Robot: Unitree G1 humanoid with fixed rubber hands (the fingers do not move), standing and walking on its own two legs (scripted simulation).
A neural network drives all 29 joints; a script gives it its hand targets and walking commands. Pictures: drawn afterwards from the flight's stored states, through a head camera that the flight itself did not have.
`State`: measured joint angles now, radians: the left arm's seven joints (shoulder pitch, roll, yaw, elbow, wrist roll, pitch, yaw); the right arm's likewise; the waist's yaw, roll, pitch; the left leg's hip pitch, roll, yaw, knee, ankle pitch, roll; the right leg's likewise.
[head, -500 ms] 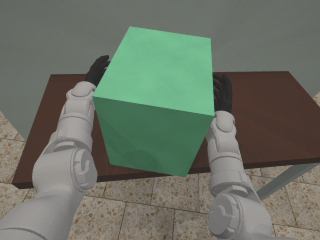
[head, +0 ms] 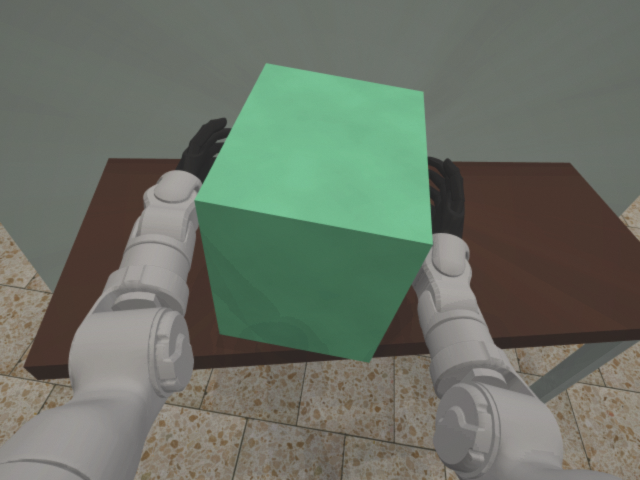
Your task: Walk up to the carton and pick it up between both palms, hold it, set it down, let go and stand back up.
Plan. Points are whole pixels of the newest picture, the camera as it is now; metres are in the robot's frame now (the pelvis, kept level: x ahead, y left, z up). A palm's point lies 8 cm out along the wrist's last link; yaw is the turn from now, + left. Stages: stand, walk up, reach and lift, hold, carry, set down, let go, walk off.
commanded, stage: reach and lift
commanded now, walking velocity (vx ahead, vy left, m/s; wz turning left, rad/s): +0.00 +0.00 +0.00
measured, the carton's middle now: (318, 216) +0.45 -0.01 +0.08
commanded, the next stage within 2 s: none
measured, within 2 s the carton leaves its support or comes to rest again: neither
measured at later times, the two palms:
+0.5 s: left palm (206, 182) +0.42 +0.13 +0.16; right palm (466, 232) +0.35 -0.18 +0.14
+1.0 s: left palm (174, 172) +0.39 +0.16 +0.20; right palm (469, 205) +0.34 -0.16 +0.19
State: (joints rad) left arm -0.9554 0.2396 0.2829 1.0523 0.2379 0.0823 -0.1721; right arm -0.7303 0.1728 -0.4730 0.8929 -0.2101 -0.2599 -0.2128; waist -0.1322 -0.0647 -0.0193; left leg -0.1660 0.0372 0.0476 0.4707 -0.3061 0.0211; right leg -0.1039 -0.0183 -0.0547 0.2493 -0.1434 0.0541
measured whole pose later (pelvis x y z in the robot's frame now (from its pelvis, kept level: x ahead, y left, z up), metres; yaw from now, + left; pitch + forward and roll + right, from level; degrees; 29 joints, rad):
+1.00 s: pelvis -0.04 -0.01 +0.00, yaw +0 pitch -5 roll -1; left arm -0.96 0.22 0.25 0.91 0.17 0.36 -0.08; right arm -0.82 0.06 -0.33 0.83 -0.02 0.07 -0.19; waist -0.09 -0.06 -0.03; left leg -0.09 0.01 0.06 0.38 -0.21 0.03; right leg -0.06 -0.04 -0.05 0.24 -0.09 0.04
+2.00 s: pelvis -0.05 -0.04 +0.00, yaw +2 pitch -5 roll -1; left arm -0.97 0.15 0.31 0.64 0.13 0.74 0.03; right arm -1.07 -0.16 -0.08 0.91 0.29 0.43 -0.20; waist -0.08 0.01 -0.12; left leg -0.11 0.04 0.00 0.41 -0.21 -0.01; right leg -0.09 0.00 -0.06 0.32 -0.13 0.00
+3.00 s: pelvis -0.03 -0.04 +0.00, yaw +3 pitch -4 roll -2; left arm -1.03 0.16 0.34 0.57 0.13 0.91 0.03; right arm -1.20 -0.24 0.03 0.92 0.41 0.61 -0.24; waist -0.07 0.04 -0.20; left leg -0.13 0.04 -0.04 0.43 -0.23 -0.02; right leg -0.09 0.02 -0.04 0.30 -0.14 0.00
